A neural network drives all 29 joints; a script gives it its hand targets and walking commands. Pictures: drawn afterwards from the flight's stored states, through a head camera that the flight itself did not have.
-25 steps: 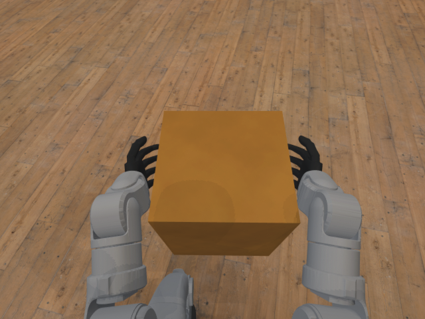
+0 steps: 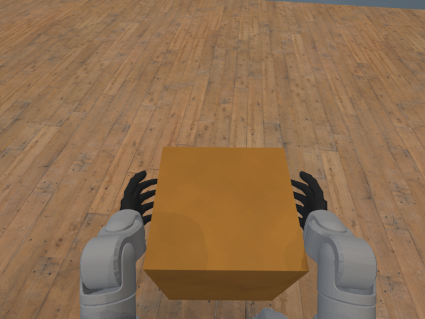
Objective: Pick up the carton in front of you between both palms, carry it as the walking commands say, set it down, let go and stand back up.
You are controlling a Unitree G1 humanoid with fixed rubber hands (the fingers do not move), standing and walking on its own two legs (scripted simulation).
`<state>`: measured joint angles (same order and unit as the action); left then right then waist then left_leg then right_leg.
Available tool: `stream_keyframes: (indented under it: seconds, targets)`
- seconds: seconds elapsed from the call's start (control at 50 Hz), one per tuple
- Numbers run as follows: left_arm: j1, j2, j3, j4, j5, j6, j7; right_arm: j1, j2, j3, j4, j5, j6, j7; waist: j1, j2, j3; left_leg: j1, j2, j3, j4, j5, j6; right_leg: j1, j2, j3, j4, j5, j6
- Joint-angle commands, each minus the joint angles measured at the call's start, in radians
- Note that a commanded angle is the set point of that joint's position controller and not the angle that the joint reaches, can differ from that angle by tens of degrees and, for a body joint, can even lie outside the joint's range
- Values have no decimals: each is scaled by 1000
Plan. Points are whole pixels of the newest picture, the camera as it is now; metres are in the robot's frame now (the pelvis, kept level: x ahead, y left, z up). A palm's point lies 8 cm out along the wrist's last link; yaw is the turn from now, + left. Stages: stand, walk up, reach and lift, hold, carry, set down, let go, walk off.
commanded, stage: carry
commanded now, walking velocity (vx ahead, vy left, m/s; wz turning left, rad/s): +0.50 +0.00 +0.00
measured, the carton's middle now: (221, 230) +0.27 +0.00 +0.03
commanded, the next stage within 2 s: none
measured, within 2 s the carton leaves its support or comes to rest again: neither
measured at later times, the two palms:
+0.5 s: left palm (174, 105) +0.56 +0.10 +0.09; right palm (292, 104) +0.58 -0.20 +0.09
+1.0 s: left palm (167, 51) +0.89 +0.16 +0.08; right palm (256, 50) +0.88 -0.14 +0.09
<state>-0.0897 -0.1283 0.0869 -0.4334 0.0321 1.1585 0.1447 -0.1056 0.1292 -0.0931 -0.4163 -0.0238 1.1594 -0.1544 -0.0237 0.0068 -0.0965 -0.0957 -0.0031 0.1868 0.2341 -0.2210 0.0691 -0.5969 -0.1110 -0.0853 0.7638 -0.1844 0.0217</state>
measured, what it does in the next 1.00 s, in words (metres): walks ahead: right foot, then left foot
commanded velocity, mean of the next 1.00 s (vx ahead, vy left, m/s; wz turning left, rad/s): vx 0.32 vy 0.00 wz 0.00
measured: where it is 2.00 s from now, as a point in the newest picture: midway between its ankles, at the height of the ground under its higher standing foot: (214, 222)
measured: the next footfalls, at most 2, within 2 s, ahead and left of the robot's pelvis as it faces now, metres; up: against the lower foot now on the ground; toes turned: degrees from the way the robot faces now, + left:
right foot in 0.20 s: +0.35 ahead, -0.14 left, +0.00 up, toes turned -10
left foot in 0.72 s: +0.71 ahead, +0.08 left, +0.00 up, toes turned +11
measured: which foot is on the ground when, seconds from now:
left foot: down 0.00-0.22, up 0.24-0.70, down 0.72-1.00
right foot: up 0.00-0.18, down 0.20-0.72, up 0.74-1.00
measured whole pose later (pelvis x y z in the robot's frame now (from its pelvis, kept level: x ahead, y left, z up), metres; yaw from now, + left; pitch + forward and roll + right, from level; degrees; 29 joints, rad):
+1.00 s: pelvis +0.64 +0.01 +0.00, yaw +0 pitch +3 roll -1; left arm 0.01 -0.13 0.03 -0.56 0.05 1.18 0.14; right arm 0.02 0.13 -0.05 -0.55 -0.04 1.15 -0.13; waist -0.01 -0.03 -0.03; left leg -0.27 0.03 0.23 0.35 -0.14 0.08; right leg -0.44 -0.07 -0.10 0.66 -0.32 0.02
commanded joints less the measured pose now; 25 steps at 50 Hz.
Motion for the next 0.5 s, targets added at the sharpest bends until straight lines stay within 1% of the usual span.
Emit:
stream_keyframes:
  seconds: [0.0, 0.08, 0.1, 0.12, 0.14, 0.16, 0.18, 0.2, 0.22, 0.24, 0.26, 0.28, 0.3, 0.32, 0.36, 0.38, 0.42, 0.48]
  targets:
    - [-310, -878, -655, -108, -224, 9, -106, -299, 836, 639, -118, 250, 17, 156, 4, 129, -144, 188, 214, -115, -59, 407, 52, -40, 24, -79, -123, 94, 8]
    - [-336, -810, -675, -167, -250, 39, -112, -271, 767, 630, -148, 227, 37, 148, -1, 144, -59, 198, 216, -72, -49, 484, 40, -1, 48, -115, -232, 167, -22]
    - [-336, -798, -676, -175, -254, 44, -112, -271, 756, 632, -158, 227, 40, 144, 2, 153, -50, 196, 220, -59, -30, 532, 31, 42, 52, -120, -253, 176, -35]
    - [-328, -785, -673, -177, -256, 48, -112, -272, 745, 635, -167, 228, 43, 140, 8, 168, -61, 192, 225, -40, 22, 634, 18, 112, 68, -137, -265, 169, -47]
    - [-306, -773, -666, -172, -254, 50, -111, -273, 734, 638, -177, 230, 46, 137, 22, 180, -98, 178, 218, -10, 125, 724, 1, 223, 102, -168, -277, 135, -52]
    - [-285, -764, -656, -161, -250, 51, -109, -266, 722, 643, -184, 232, 50, 134, 38, 146, -156, 119, 182, 43, 297, 728, -28, 406, 151, -208, -312, 80, -55]
    - [-264, -752, -642, -157, -242, 52, -108, -266, 707, 648, -190, 229, 52, 130, 56, 71, -225, -50, 157, 32, 506, 500, -52, 629, 64, -97, -300, -7, -55]
    - [-271, -728, -628, -142, -236, 50, -108, -259, 707, 662, -211, 231, 58, 127, 58, -194, -332, -367, 52, -7, 860, 214, -101, 871, -255, 426, -398, -234, -200]
    - [-237, -758, -636, -127, -251, 45, -112, -273, 704, 666, -222, 238, 58, 132, 51, -330, -316, -536, -41, -103, 1064, -235, -95, 867, -331, 664, -556, -106, -266]
    - [-250, -787, -643, -151, -257, 39, -121, -283, 751, 688, -209, 245, 51, 138, 46, -243, -293, -579, 40, -187, 1155, -221, -58, 827, -315, 538, -527, 13, -249]
    - [-258, -832, -653, -151, -261, 29, -130, -288, 792, 696, -209, 247, 41, 147, 45, -157, -289, -578, 80, -192, 1154, -175, -38, 754, -284, 441, -505, 103, -226]
    - [-287, -860, -661, -153, -262, 17, -138, -301, 826, 703, -193, 247, 30, 154, 38, -68, -259, -549, 123, -203, 1089, -114, -34, 657, -256, 339, -516, 121, -189]
    - [-305, -877, -669, -152, -263, 6, -144, -298, 852, 708, -181, 242, 18, 159, 31, -58, -245, -514, 148, -207, 1008, -68, -38, 584, -230, 266, -544, 52, -151]
    - [-308, -883, -675, -149, -265, -2, -149, -291, 861, 708, -170, 234, 7, 160, 29, -78, -240, -486, 147, -183, 960, -34, -44, 544, -209, 208, -571, -7, -132]
    - [-284, -868, -679, -141, -263, -13, -156, -258, 858, 706, -152, 213, -9, 157, 29, -119, -213, -493, 148, -145, 861, 19, -60, 516, -183, 134, -620, -70, -133]
    - [-274, -853, -678, -138, -261, -15, -158, -249, 849, 703, -148, 204, -13, 153, 29, -127, -191, -510, 151, -132, 803, 37, -72, 512, -181, 110, -641, -69, -139]
    - [-260, -819, -675, -140, -259, -15, -157, -239, 826, 698, -150, 194, -14, 145, 32, -126, -144, -569, 151, -103, 688, 89, -91, 539, -176, 84, -670, -32, -153]
    - [-249, -771, -666, -166, -258, -5, -146, -233, 792, 697, -174, 205, -3, 133, 35, -113, -97, -606, 138, -65, 526, 168, -101, 591, -149, 33, -668, 63, -151]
